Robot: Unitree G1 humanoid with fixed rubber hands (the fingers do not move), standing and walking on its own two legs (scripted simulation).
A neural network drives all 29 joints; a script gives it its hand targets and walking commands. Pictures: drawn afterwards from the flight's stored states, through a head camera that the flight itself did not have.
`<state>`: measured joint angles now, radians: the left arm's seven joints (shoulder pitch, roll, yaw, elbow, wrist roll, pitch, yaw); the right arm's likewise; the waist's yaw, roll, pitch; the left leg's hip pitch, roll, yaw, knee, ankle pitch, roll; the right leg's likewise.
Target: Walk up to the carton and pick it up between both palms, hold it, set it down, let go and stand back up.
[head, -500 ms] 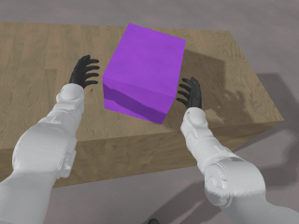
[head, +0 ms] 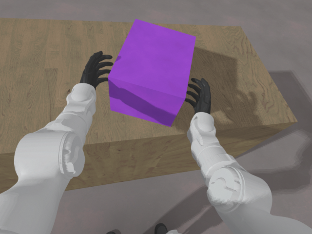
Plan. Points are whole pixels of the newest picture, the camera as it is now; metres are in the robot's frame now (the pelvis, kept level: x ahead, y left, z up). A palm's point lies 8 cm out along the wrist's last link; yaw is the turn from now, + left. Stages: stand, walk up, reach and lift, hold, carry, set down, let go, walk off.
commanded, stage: reach and lift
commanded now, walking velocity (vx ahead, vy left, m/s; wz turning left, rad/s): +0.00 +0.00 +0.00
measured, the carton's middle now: (153, 73) +0.60 -0.05 -0.01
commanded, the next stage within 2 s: none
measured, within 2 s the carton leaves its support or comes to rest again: neither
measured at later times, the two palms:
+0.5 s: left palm (92, 83) +0.50 +0.13 +0.04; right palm (202, 112) +0.42 -0.15 +0.04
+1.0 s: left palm (92, 83) +0.50 +0.13 +0.04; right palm (202, 112) +0.42 -0.15 +0.04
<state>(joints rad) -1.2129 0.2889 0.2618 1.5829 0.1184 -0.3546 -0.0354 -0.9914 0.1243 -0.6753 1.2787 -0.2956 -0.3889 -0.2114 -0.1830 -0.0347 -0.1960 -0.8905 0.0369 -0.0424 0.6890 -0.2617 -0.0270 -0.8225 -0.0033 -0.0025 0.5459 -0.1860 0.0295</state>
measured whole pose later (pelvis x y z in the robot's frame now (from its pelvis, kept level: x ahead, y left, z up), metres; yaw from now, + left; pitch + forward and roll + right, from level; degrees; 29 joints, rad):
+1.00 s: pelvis +0.00 +0.00 +0.00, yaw +0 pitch +25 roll -3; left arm -1.20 0.28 0.43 1.58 0.22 -0.40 -0.03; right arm -0.92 0.21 -0.78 1.10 -0.46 -0.39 -0.16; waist -0.18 -0.03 -0.15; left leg -0.85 0.04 -0.04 0.67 -0.26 -0.02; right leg -0.79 -0.01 0.00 0.55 -0.19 0.03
